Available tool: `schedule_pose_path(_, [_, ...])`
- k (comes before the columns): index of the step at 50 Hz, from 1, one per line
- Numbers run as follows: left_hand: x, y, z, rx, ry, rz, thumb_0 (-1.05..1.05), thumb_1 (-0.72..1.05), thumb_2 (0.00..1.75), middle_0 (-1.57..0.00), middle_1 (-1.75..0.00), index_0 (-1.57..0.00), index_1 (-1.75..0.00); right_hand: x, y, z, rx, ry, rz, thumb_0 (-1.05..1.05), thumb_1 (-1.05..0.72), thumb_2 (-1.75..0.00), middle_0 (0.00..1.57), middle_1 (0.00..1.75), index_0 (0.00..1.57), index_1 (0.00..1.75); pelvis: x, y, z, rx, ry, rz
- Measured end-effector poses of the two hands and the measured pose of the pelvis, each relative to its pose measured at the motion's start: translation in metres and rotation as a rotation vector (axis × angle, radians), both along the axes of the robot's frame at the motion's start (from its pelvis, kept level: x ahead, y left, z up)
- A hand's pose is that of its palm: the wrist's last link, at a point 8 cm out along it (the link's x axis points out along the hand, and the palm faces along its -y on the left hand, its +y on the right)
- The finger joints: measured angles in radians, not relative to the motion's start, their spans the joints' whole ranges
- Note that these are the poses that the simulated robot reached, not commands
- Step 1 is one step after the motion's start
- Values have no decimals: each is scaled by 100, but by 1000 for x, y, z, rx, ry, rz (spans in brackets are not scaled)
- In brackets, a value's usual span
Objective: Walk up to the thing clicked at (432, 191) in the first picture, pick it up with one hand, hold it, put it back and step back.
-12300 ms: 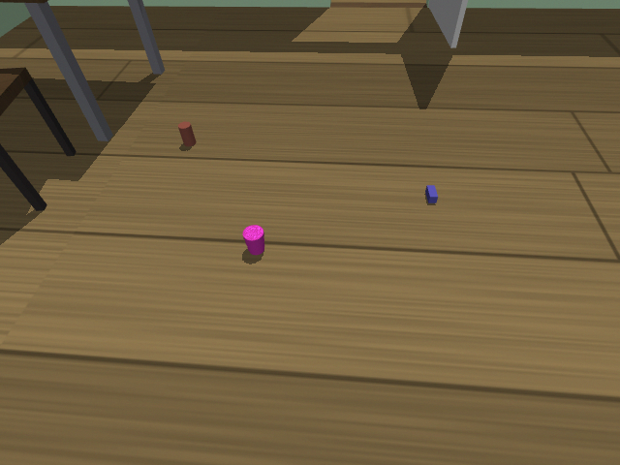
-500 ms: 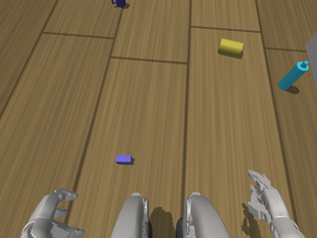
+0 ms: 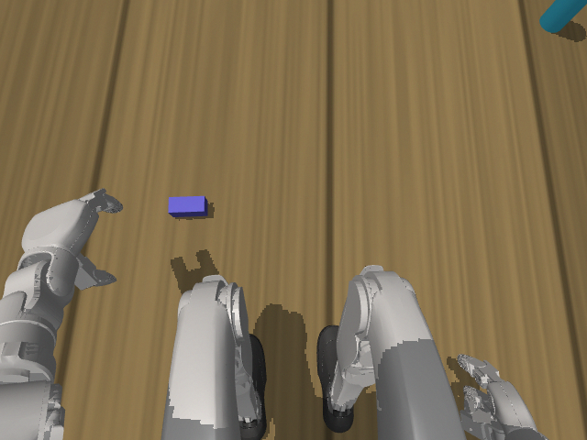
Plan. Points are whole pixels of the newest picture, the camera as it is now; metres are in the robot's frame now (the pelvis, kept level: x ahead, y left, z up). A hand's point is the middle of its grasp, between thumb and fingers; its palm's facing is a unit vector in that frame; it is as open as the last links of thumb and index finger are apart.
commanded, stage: rise first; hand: left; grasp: from above
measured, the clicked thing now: (188, 206) +0.51 +0.23 -0.41
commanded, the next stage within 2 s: approach in 1.38 s
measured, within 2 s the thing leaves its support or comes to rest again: neither
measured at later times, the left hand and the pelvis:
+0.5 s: hand (115, 231) +0.42 +0.31 -0.23, palm faces -0.50 -0.09 -0.86, open 11.4 cm; pelvis +0.00 +0.02 -0.06, yaw -3 degrees
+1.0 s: hand (124, 217) +0.45 +0.31 -0.26, palm faces -0.48 -0.04 -0.88, open 11.1 cm; pelvis +0.01 +0.01 -0.07, yaw -5 degrees
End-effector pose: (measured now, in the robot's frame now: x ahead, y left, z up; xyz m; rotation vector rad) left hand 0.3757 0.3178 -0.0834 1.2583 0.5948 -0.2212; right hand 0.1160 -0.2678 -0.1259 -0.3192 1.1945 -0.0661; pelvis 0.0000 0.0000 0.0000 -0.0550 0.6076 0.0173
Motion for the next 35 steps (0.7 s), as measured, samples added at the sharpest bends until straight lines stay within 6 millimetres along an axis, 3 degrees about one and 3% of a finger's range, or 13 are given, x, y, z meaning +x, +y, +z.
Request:
schedule_pose_path(6, [17,-2,-27,32,10,-73,0,-10,67,-44,-64,-44,-64,-34,-5,-5,-46,80,-34,1,-90,-90,20,30,20,30,-3,4,-17,-23,7,-4])
schedule_pose_path(11, [28,-2,-46,54,-4,-130,0,-10,67,-43,-62,-43,-62,-47,-6,-8,-77,141,-35,1,-89,-90,20,30,20,30,-2,9,-28,-39,16,-6])
schedule_pose_path(24, [50,1,-91,128,-23,-223,0,-6,62,-48,-54,-48,-54,-35,1,-35,-88,210,17,0,-91,-91,20,30,20,30,3,18,-55,-57,38,-6])
schedule_pose_path(35, [71,-5,-103,166,-48,-244,0,-3,58,-51,-54,-51,-53,-33,1,-51,-63,257,41,0,-93,-91,20,30,20,30,10,12,-64,-49,54,-15])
